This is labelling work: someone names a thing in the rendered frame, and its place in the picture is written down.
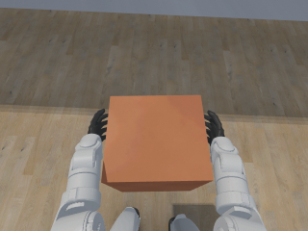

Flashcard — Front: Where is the left robot hand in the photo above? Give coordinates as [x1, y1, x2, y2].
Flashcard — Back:
[88, 109, 109, 141]

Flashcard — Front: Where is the robot right shin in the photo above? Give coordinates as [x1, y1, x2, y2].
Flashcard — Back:
[174, 214, 186, 220]

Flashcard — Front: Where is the robot right upper arm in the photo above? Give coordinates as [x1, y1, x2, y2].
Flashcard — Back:
[213, 215, 267, 231]

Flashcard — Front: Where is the robot left upper arm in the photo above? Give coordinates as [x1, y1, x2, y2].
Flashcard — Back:
[51, 210, 106, 231]

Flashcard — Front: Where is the left robot forearm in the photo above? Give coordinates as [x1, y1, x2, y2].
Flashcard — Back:
[50, 134, 103, 231]

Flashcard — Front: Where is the carton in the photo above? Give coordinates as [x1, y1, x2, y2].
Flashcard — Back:
[101, 94, 214, 193]

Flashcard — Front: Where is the robot right thigh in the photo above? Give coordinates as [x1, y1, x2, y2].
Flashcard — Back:
[170, 218, 199, 231]

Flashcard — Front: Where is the right robot forearm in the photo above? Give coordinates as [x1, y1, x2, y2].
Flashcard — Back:
[210, 137, 268, 231]

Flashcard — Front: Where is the right robot hand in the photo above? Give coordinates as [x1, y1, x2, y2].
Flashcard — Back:
[204, 110, 225, 146]

